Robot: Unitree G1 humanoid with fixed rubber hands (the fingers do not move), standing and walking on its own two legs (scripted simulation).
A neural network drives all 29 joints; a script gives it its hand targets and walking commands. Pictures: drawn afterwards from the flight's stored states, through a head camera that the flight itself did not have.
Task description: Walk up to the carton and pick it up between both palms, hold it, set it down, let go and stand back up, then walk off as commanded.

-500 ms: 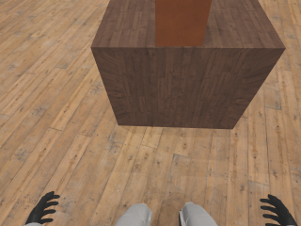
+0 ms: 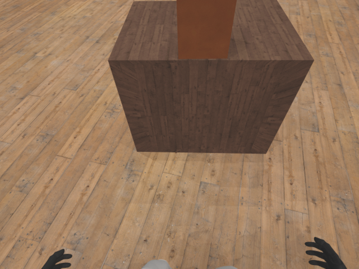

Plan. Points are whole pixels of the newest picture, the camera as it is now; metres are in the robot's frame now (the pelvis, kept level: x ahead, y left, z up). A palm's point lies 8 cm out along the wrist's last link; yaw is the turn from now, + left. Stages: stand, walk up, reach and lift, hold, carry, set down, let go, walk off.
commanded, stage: walk off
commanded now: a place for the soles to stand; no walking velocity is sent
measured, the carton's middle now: (203, 18) +1.02 -0.08 +0.07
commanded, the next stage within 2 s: stand in 0.38 s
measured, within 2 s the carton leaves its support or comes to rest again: neither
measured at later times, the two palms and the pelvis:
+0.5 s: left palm out of the picture +0.13 +0.32 -0.06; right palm out of the picture +0.13 -0.30 -0.07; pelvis +0.01 +0.00 +0.01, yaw +0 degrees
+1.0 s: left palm out of the picture +0.13 +0.33 -0.06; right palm out of the picture +0.12 -0.29 -0.07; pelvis +0.00 +0.01 +0.01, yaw +0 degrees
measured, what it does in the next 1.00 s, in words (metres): stands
